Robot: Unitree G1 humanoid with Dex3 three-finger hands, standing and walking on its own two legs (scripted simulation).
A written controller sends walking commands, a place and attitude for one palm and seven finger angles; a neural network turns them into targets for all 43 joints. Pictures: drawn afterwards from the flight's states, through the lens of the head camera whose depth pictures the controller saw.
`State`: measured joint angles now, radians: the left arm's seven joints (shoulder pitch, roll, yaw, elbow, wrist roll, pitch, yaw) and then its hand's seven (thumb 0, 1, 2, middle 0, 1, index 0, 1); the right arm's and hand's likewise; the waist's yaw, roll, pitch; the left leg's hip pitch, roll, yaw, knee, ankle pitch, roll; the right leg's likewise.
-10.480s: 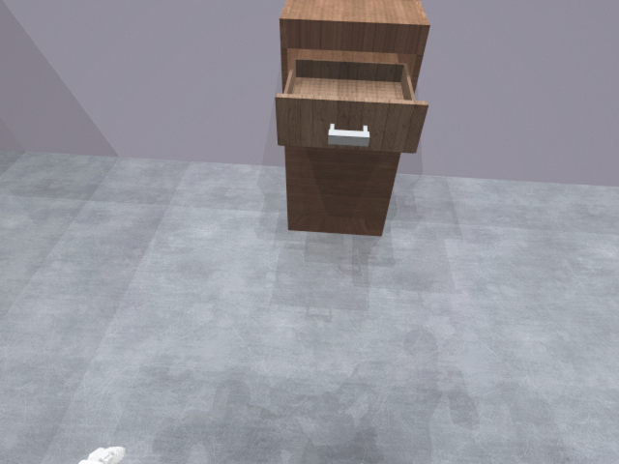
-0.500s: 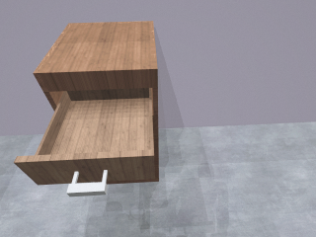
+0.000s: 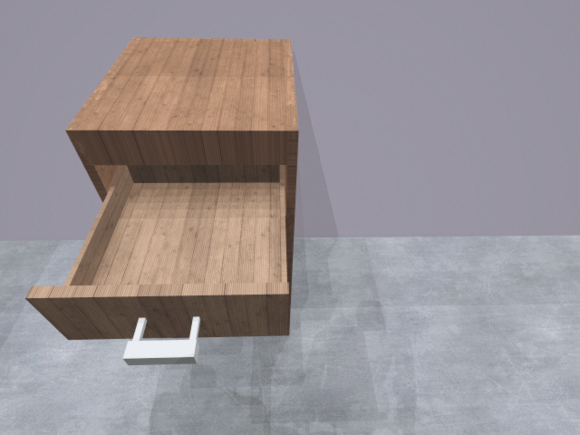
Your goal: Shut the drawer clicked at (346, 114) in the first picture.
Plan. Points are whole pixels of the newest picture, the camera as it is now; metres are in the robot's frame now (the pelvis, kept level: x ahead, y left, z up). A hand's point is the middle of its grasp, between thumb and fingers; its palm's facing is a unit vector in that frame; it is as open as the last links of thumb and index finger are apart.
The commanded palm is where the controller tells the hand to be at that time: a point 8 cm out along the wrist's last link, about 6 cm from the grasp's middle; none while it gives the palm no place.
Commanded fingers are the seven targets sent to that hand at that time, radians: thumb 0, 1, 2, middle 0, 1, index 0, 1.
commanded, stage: look again from close up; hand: left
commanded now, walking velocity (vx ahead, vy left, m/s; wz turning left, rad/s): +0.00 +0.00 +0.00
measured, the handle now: (165, 337) +0.26 +0.22 -0.05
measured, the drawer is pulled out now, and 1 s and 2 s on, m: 0.30 0.26 0.26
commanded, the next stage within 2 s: raise the hand and make a fist in 0.46 s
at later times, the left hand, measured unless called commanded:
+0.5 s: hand out of the picture -0.03 +0.15 -0.18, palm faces +0.05 -0.99 -0.16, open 7.4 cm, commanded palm none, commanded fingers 0.00 0.90 0.90 -0.20 -0.30 -0.20 -0.30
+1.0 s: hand out of the picture +0.12 +0.13 -0.02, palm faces +0.18 -0.98 +0.01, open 6.1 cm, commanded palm +0.08 +0.20 -0.04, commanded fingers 0.00 0.90 0.90 -0.66 -0.80 -0.66 -0.80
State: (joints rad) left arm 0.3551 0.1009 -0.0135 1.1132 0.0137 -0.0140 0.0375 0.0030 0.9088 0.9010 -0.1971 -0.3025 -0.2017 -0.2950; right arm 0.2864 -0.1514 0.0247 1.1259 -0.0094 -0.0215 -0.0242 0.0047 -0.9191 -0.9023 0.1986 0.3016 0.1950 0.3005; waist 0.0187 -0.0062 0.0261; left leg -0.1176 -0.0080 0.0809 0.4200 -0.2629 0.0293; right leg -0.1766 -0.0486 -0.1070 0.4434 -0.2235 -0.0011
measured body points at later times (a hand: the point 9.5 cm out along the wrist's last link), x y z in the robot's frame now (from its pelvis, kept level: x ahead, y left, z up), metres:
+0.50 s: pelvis -0.01 -0.01 +0.00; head -0.01 -0.01 +0.45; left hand -0.03 +0.20 -0.16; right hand -0.04 -0.21 -0.16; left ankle -0.02 +0.10 -0.74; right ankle +0.01 -0.12 -0.74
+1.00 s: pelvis -0.04 -0.02 -0.07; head -0.01 +0.00 +0.38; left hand +0.10 +0.19 -0.02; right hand +0.21 -0.26 -0.08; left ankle -0.02 +0.10 -0.74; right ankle +0.01 -0.11 -0.74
